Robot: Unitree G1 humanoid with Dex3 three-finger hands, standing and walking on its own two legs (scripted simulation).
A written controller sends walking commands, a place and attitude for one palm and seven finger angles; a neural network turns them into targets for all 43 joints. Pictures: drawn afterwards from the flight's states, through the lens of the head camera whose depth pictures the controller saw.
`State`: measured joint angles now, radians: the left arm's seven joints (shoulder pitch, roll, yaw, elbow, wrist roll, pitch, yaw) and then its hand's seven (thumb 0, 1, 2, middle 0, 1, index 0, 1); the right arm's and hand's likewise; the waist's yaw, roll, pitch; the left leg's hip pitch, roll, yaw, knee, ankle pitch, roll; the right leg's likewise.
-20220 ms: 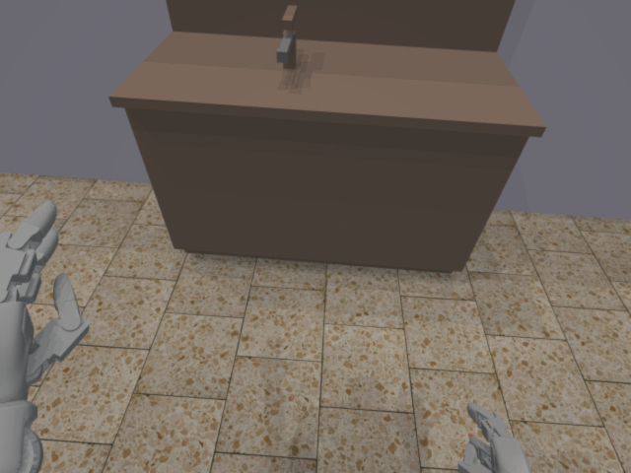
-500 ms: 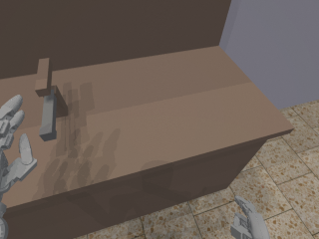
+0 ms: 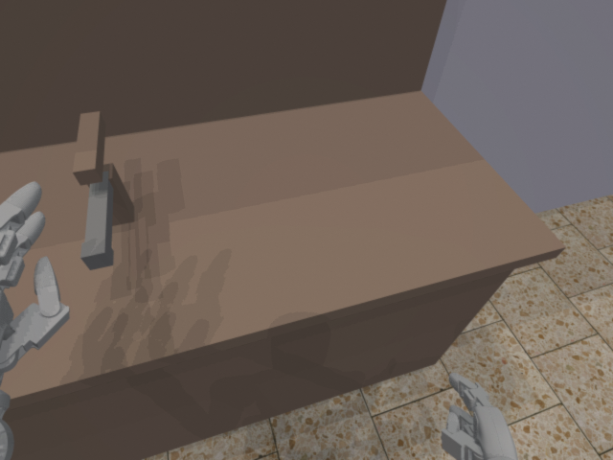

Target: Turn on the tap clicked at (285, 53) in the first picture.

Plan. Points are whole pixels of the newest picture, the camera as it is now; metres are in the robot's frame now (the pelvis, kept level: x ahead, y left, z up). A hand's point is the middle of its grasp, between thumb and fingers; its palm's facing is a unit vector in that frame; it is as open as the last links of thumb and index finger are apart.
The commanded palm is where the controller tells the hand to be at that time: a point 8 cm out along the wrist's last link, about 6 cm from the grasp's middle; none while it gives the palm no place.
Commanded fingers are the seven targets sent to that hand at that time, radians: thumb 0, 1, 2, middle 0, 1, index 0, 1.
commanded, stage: come to a stop and stand still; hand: left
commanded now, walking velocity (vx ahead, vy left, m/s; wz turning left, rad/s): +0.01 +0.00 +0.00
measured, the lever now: (97, 254) +0.34 +0.29 +0.08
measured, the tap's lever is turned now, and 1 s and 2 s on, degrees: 0 0 0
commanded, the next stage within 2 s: look again from close up in 1.22 s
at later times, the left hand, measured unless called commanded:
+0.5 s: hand out of the picture +0.20 +0.32 +0.18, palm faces +0.42 -0.84 -0.34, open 7.4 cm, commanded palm +0.14 +0.34 +0.18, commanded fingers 0.00 0.90 0.90 -0.20 -0.30 -0.20 -0.30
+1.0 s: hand out of the picture +0.23 +0.32 +0.17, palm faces +0.37 -0.86 -0.36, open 7.4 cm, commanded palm +0.17 +0.36 +0.18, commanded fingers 0.00 0.90 0.90 -0.20 -0.30 -0.20 -0.30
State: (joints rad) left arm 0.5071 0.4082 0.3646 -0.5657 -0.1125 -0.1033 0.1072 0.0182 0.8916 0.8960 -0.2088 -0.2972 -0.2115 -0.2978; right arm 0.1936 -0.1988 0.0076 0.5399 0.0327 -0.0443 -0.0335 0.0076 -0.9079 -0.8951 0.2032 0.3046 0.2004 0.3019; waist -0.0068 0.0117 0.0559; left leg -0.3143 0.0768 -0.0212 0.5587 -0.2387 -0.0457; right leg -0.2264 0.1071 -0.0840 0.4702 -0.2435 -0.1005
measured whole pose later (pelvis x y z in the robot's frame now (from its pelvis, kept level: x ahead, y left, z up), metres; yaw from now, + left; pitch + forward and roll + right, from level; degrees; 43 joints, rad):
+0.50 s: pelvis -0.03 +0.06 +0.00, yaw -1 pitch -3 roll -1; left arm 0.35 0.37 0.39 -0.41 -0.03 -0.24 0.10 0.02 0.89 0.90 -0.21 -0.30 -0.21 -0.30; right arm 0.26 -0.19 0.03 0.60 0.02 -0.17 -0.03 0.01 -0.91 -0.90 0.20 0.30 0.20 0.30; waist 0.03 -0.03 0.05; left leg -0.28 -0.01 0.04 0.50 -0.18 0.05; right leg -0.23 0.03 -0.02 0.48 -0.24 -0.01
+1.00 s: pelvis +0.01 +0.08 +0.01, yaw +0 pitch -1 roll -2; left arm 0.40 0.36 0.35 -0.48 -0.02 -0.22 0.10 0.02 0.89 0.90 -0.21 -0.30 -0.21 -0.30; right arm 0.20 -0.19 0.03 0.58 0.01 -0.14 -0.02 0.01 -0.91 -0.89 0.20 0.30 0.20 0.30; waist 0.02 -0.03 0.06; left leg -0.24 -0.05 0.03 0.46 -0.20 0.07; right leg -0.17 0.00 -0.02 0.39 -0.21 0.02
